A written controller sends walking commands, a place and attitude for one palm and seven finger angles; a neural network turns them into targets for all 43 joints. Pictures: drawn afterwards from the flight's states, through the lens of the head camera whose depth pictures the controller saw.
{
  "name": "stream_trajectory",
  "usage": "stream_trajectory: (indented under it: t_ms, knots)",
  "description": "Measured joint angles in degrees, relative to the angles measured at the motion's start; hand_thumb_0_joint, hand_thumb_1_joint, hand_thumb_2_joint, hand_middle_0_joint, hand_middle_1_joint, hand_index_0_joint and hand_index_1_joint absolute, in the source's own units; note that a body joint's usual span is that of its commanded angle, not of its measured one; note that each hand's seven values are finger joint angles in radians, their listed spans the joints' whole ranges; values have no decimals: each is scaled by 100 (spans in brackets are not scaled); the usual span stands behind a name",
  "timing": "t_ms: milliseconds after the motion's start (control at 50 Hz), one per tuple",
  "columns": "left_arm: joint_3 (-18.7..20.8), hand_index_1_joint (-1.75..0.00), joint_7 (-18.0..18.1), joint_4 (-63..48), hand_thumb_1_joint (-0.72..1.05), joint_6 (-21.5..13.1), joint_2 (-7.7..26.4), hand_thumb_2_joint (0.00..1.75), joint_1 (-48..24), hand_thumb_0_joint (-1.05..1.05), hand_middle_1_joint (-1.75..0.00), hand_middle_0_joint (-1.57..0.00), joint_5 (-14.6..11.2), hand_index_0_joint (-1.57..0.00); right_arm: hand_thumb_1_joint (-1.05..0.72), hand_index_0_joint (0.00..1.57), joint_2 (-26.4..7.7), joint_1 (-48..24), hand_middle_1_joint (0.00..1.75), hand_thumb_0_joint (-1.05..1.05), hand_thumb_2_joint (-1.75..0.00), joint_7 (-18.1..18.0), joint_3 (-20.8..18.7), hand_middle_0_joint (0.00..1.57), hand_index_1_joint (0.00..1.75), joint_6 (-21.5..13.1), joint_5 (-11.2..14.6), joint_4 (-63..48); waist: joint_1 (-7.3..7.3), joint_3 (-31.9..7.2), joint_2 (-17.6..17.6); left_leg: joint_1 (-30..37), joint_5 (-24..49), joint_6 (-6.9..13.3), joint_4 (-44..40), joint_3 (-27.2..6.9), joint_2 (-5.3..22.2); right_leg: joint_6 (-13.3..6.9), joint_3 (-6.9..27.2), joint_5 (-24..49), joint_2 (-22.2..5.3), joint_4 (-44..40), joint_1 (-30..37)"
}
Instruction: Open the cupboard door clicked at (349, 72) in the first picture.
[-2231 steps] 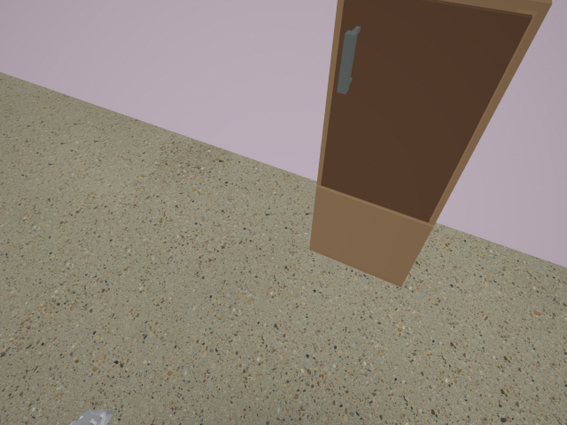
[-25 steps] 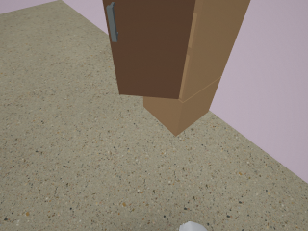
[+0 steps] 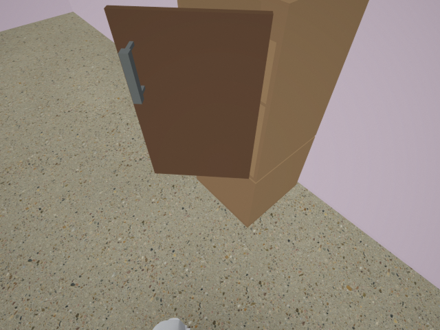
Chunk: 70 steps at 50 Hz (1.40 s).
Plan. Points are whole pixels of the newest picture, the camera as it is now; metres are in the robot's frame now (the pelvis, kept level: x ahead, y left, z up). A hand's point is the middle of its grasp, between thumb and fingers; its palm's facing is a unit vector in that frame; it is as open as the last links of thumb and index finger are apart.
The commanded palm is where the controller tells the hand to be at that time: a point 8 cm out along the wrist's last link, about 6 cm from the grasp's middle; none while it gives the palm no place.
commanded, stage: come to a stop and stand still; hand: left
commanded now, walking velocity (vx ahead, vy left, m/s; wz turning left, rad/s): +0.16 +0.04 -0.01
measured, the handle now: (134, 73) +0.66 +0.25 +0.10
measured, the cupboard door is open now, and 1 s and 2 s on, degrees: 44 44 44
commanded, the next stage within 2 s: look again from close up in 0.98 s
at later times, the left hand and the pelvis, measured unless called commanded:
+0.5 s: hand (124, 327) +0.15 +0.22 -0.18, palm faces +0.01 -0.98 -0.21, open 7.4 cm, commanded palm none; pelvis +0.08 +0.03 -0.01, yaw -3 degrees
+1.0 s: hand out of the picture +0.12 +0.16 -0.18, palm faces -0.03 -0.98 -0.21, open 7.3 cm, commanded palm none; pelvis +0.08 -0.01 -0.01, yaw -2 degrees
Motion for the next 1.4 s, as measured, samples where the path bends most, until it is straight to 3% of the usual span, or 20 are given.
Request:
stream_trajectory:
  t_ms: [120, 160, 200, 300, 400, 480, 540, 580, 680, 720, 760, 780, 820, 920, 1080, 1400]
  knots:
    - [-88, -30, -43, 401, 94, 165, -5, 89, 546, -1, -30, -20, 6, -20, -93, 19, -196, -348, 30, 1, -90, 40, 27, 20, 30, -153, -17, -190, 185, -46, -45, 591, 720, 151, -1555, 182, -187, 290, 57, -701, -89, 547, 274]
    - [-130, -30, -4, 505, 93, 287, 19, 89, 593, -1, -30, -20, -25, -19, -93, 19, -140, -475, 30, 1, -90, -40, 66, 20, 30, -212, -45, -236, 186, 0, -213, 560, 536, 405, -1220, 281, -295, 229, 245, -1221, -227, 1431, -26]
    - [-181, -30, 57, 566, 92, 418, 12, 89, 542, 0, -30, -20, -49, -19, -92, 19, -63, -573, 30, 1, -90, -148, 147, 20, 30, -189, -41, -269, 212, 39, -295, 663, 295, 533, -1162, 368, -343, 220, 486, -1619, -205, 2238, -395]
    - [-185, -30, 60, 376, 92, 650, -52, 89, 190, 0, -30, -20, -49, -19, -92, 20, 94, -795, 30, 0, -90, -303, 216, 20, 30, -19, 17, -291, 212, 174, -205, 887, 359, 568, -1499, 385, -316, 289, 632, -1605, -99, 2958, -1124]
    - [-42, -30, 46, -49, 91, 777, 28, 89, -165, 0, -30, -20, -2, -19, -93, 20, 43, -880, 30, 0, -90, -338, 113, 21, 30, 113, 8, -373, 176, 234, -113, 883, 427, 503, -1620, 390, -164, 330, 774, -1351, 29, 3727, -1779]
    - [8, -30, 47, -288, 91, 784, 106, 89, -397, 0, -30, -20, 10, -19, -92, 20, -68, -783, 30, 0, -90, -296, 28, 21, 30, 180, -31, -372, 109, 217, 14, 848, 438, 399, -1592, 327, -43, 318, 735, -1222, 23, 3252, -1665]
    - [-11, -30, 42, -415, 91, 707, 138, 89, -471, 0, -30, -20, 14, -19, -92, 20, -162, -647, 30, 0, -90, -243, -31, 20, 30, 225, -29, -354, 46, 165, 122, 774, 389, 287, -1444, 264, 29, 268, 619, -791, -4, 2125, -1178]
    - [-36, -30, 40, -514, 91, 609, 239, 89, -393, 0, -30, -20, 38, -19, -91, 20, -157, -485, 30, 0, -90, -196, -61, 20, 30, 259, 12, -355, 33, 24, -32, 642, 274, 190, -1205, 318, -56, 196, 712, -358, -122, 1117, -746]
    - [-192, -30, 67, -304, 91, 520, 46, 89, -395, 0, -30, -20, 55, -19, -91, 20, -306, -306, 30, 1, -90, -133, -93, 20, 30, 426, 45, -242, -98, 21, 199, 492, -830, 104, -333, -149, -254, 215, 610, -422, 3, 1099, -642]
    - [-240, -30, 73, -211, 91, 493, -7, 89, -369, 0, -30, -20, 35, -19, -91, 20, -271, -212, 30, 1, -90, -131, -55, 20, 30, 407, 61, -162, -120, -6, 148, 688, -753, 68, -453, -148, -327, 187, 599, -355, 33, 978, -548]
    - [-286, -30, 70, -119, 91, 472, -66, 89, -338, 0, -30, -20, -6, -19, -91, 20, -235, -96, 30, 1, -90, -136, 0, 20, 30, 339, 64, -85, -133, -54, 136, 1056, -103, 75, -1128, -156, -335, 181, 570, -363, 103, 960, -515]
    - [-288, -30, 78, -65, 91, 466, -82, 89, -348, 0, -30, -20, -40, -19, -91, 20, -198, -57, 30, 1, -90, -152, 26, 20, 30, 290, 53, -14, -140, -64, 116, 1148, 42, 210, -1308, -178, -333, 186, 547, -382, 126, 973, -506]
    - [-249, -30, 114, 20, 93, 478, -37, 89, -378, 0, -30, -20, -70, -20, -91, 19, -68, 8, 30, 1, -90, -168, 92, 20, 30, 230, 39, 130, -87, -62, -22, 1251, 35, 285, -1412, -162, -357, 212, 562, -321, 109, 837, -394]
    - [-262, -30, 83, 174, 94, 472, 11, 89, -298, 0, -30, -20, -81, -20, -91, 20, 130, 108, 30, 1, -90, -180, 199, 20, 30, 155, 35, 310, 6, -110, -80, 1462, 188, 239, -1844, -141, -379, 166, 574, -113, 110, 416, -198]
    - [-434, -30, 163, 138, 92, 345, -67, 89, 183, 0, -30, -20, -22, -20, -93, 20, -44, 181, 30, 2, -90, -115, 264, 20, 30, 31, 35, -187, -59, -27, 159, 1223, -35, 308, -1382, -58, -382, 203, 663, -300, 80, 867, -463]
    - [-475, -30, 104, 216, 91, 359, -58, 89, 294, 0, -30, -20, -18, -19, -92, 20, -133, -24, 30, 1, -90, -125, 357, 20, 30, -46, 52, -14, 82, -62, 46, 1519, 155, 333, -1796, 78, -475, 234, 795, -226, 1, 742, -342]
